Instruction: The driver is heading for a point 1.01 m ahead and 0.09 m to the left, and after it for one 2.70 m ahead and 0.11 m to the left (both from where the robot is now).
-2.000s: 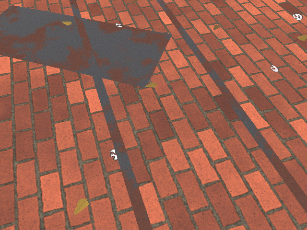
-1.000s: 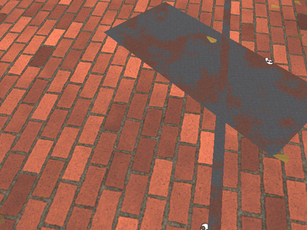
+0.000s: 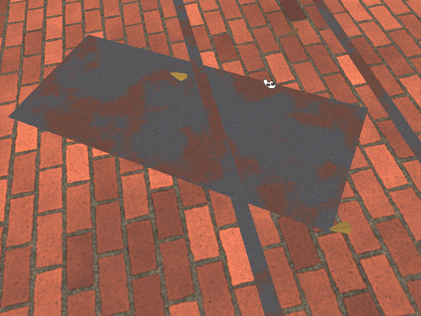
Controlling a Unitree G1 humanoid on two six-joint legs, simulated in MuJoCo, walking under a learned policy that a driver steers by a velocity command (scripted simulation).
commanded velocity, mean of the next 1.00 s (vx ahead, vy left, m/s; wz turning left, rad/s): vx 0.22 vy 0.00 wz -0.07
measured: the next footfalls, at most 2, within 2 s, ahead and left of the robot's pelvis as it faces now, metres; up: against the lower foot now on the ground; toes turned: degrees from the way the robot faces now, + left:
left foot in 0.26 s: +0.08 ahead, +0.14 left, +0.00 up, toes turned -12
right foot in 0.64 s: +0.02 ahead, -0.10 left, +0.00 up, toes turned -10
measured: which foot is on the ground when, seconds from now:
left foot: up 0.00-0.24, down 0.26-0.62, up 0.64-1.00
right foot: down 0.00-0.26, up 0.28-0.62, down 0.64-1.00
